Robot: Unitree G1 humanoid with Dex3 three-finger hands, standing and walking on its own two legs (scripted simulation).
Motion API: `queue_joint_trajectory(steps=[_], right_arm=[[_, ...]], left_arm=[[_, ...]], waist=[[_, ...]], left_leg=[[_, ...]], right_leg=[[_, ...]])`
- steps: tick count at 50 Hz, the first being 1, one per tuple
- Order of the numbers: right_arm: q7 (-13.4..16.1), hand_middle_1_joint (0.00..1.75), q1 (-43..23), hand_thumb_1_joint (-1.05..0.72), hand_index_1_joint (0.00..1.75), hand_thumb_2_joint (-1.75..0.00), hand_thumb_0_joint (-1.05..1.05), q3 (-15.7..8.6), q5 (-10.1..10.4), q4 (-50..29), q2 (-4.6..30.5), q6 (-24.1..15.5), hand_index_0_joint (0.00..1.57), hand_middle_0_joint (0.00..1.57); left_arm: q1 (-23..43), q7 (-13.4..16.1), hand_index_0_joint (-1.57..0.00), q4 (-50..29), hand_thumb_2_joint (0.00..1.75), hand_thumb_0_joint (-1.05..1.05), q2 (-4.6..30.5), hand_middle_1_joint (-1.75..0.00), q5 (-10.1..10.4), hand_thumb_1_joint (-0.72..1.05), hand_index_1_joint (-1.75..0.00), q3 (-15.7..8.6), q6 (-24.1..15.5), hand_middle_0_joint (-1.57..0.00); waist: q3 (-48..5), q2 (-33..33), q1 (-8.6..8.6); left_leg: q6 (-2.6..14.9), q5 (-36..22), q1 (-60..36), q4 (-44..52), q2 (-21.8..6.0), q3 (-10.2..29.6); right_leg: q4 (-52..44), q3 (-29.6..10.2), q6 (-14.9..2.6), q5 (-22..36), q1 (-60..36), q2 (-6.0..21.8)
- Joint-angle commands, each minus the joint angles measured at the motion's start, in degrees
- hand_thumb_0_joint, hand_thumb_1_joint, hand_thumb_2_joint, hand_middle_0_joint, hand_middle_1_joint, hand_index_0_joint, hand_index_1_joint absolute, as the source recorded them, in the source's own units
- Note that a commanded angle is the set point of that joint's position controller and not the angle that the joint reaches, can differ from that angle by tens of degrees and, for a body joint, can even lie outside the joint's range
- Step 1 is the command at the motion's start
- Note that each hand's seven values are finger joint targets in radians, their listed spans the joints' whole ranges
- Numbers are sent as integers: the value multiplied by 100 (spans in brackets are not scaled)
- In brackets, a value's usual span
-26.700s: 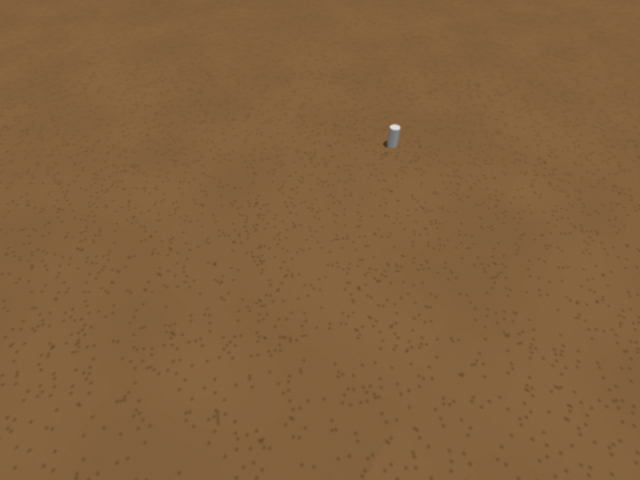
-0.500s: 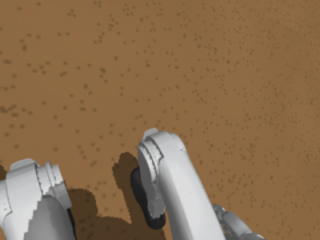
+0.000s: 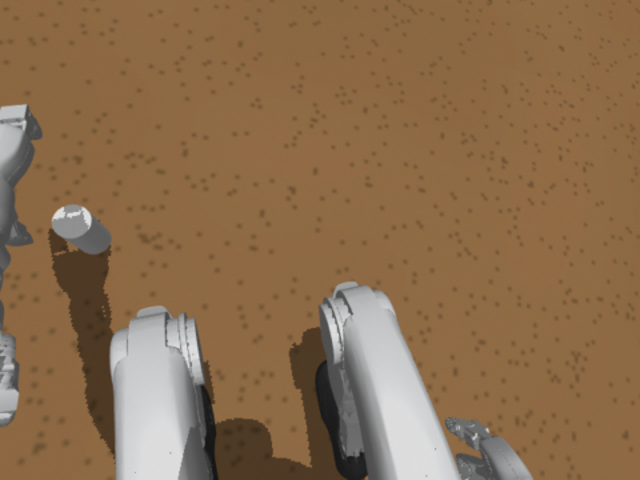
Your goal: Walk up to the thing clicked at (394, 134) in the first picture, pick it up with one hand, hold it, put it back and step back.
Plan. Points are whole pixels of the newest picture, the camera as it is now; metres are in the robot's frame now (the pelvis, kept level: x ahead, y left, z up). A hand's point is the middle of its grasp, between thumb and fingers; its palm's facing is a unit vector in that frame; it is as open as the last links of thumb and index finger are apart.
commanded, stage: withdraw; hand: left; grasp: from above
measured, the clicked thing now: (84, 231) +0.48 +0.31 -0.32
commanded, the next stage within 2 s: home in 0.40 s
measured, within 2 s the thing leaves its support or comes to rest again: neither
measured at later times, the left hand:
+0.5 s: hand (44, 202) +0.48 +0.31 -0.18, palm faces -0.40 -0.05 -0.91, open 13.9 cm
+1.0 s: hand out of the picture +0.37 +0.29 -0.01, palm faces -0.31 -0.56 -0.77, open 8.7 cm
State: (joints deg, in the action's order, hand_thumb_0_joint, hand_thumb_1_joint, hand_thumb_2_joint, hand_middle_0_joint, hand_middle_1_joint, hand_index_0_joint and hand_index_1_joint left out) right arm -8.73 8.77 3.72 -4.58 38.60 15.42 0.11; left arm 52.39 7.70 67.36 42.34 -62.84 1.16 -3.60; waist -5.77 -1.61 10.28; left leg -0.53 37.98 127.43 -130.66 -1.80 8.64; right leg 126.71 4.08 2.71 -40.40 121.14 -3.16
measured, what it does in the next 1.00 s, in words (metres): rises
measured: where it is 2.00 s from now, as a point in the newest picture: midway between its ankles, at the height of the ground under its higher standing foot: (275, 454)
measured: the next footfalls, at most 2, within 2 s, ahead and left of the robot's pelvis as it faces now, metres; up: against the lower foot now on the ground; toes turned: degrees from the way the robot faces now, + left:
none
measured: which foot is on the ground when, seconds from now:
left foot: down 0.00-1.00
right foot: down 0.00-1.00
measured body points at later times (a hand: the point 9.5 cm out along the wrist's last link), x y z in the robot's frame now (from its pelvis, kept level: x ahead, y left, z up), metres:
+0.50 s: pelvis -0.01 +0.00 -0.04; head +0.23 +0.08 +0.34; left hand +0.50 +0.31 -0.13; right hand +0.03 -0.27 -0.13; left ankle +0.08 +0.13 -0.34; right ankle +0.10 -0.13 -0.34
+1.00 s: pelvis +0.01 +0.00 +0.11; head +0.19 +0.06 +0.51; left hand +0.38 +0.31 +0.04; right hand +0.16 -0.26 -0.01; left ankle +0.08 +0.13 -0.34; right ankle +0.09 -0.13 -0.34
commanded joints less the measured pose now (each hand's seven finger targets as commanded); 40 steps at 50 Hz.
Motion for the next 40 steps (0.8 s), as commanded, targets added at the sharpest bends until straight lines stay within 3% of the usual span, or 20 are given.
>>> queue_joint_trajectory(steps=[1,3,7,12,16,19,24,25,26,28,32,34,40], right_arm=[[281,30,1163,-90,30,-90,0,-436,80,-208,1352,93,20,20],[363,30,1121,-90,30,-90,0,-379,92,-210,1326,112,20,20],[423,30,1016,-90,30,-90,0,-231,28,-190,1285,98,20,20],[416,30,1026,-90,30,-90,0,-97,-138,-94,1389,36,20,20],[394,30,1059,-90,30,-90,0,-12,-278,-26,1525,-37,20,20],[384,30,1091,-90,30,-90,0,1,-352,-44,1536,-80,20,20],[355,30,1222,-90,30,-90,0,-142,-324,-114,1557,-137,20,20],[349,30,1297,-88,30,-89,0,-189,-289,-101,1569,-135,20,20],[336,30,1348,-90,30,-90,0,-227,-276,-103,1520,-128,20,20],[326,30,1464,-88,30,-89,0,-318,-194,-39,1480,-78,20,20],[326,30,1560,-89,30,-90,0,-539,2,-74,1416,20,20,20],[327,30,1555,-89,30,-90,0,-654,118,-147,1343,67,20,20],[415,30,1171,-90,30,-90,0,-743,359,-389,1121,124,20,20]], left_arm=[[1588,-212,-8,-692,100,0,944,-99,153,-52,-100,-25,-249,-9],[1713,-152,-9,-685,100,0,1230,-99,43,-52,-99,-141,-408,-9],[1913,157,-9,-83,99,0,1169,-97,-206,-51,-98,-92,-690,-10],[2610,716,-8,534,100,0,1396,-100,-620,-52,-100,-122,-915,-8],[3023,1115,-8,874,99,0,1792,-100,-825,-52,-99,-320,-984,-8],[3217,1335,-10,794,97,0,2204,-98,-918,-50,-98,-586,-944,-10],[2922,1379,-13,126,94,0,2259,-95,-847,-47,-95,-794,-688,-12],[2895,1359,-21,-74,88,0,2289,-87,-779,-39,-87,-838,-615,-20],[2684,1313,-16,-123,91,0,2094,-93,-692,-44,-92,-790,-525,-15],[2529,1198,-22,-415,90,0,2019,-77,-524,-28,-76,-813,-381,-24],[1848,790,-19,-1010,78,0,1734,-51,-23,-8,-53,-839,-82,-21],[1381,546,-19,-1411,78,0,1534,-44,338,8,-46,-862,19,-20],[-210,-162,-18,-2801,79,0,704,-30,1727,56,-30,-814,308,-18]], waist=[[-2899,-533,284],[-2953,-562,169],[-2835,-805,260],[-2829,-1246,486],[-3186,-1599,536],[-3421,-1966,486],[-4322,-2458,318],[-4495,-2529,283],[-4591,-2407,311],[-4629,-2287,207],[-4780,-2017,-29],[-4913,-1875,-195],[-4171,-912,-303]], left_leg=[[268,-694,-2330,1446,117,-521],[269,-649,-2364,1478,123,-555],[243,-568,-2476,1507,111,-538],[182,-382,-2563,1412,136,-508],[142,-479,-2719,1169,138,-459],[115,-435,-2789,1119,157,-487],[90,-775,-3421,1127,114,-523],[100,-870,-3447,1150,118,-544],[119,-977,-3485,1139,110,-542],[130,-926,-3376,1294,122,-562],[152,-1049,-3734,1673,115,-487],[174,-1184,-3891,1854,115,-508],[278,-986,-3732,2453,94,-452]], right_leg=[[-1790,294,-493,1088,-1899,-120],[-1806,253,-492,980,-1849,-99],[-1632,295,-491,983,-1536,-101],[-1392,391,-530,788,-1159,-115],[-1101,485,-514,893,-989,-83],[-1017,479,-518,772,-1021,-76],[-874,542,-524,1191,-1162,-54],[-916,545,-516,1294,-1239,-49],[-959,536,-507,1387,-1369,-63],[-1081,521,-509,1351,-1459,-60],[-1343,436,-509,1398,-1720,-36],[-1547,344,-497,1461,-1979,-40],[-2386,217,-441,1385,-2660,-26]])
